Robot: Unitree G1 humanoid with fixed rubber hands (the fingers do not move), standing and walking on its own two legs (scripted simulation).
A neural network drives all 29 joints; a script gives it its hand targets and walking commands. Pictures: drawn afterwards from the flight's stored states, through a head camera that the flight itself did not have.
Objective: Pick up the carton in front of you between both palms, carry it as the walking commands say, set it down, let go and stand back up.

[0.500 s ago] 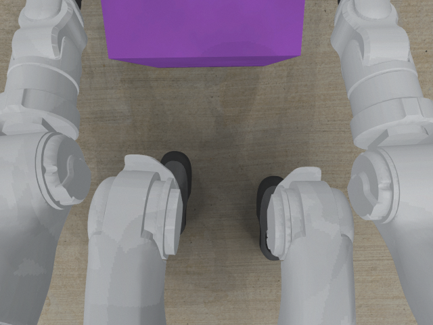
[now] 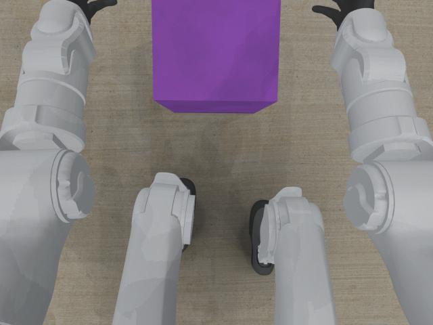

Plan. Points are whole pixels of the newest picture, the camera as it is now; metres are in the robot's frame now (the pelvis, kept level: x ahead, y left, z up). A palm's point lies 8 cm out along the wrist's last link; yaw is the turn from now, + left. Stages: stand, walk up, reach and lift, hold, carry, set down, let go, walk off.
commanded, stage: set down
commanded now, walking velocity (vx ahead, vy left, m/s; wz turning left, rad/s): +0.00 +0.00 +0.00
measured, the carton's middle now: (215, 60) +0.55 +0.08 -0.32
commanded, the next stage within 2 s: let go in 0.64 s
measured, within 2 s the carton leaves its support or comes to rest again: neither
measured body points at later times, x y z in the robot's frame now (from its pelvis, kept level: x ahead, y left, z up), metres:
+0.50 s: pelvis +0.03 +0.01 +0.13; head +0.35 +0.04 +0.44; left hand +0.55 +0.28 +0.03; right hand +0.59 -0.12 +0.03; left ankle +0.12 +0.12 -0.41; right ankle +0.09 -0.12 -0.41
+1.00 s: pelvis +0.07 +0.02 +0.26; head +0.34 +0.05 +0.62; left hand +0.46 +0.29 +0.13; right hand +0.50 -0.14 +0.13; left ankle +0.12 +0.12 -0.41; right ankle +0.09 -0.12 -0.41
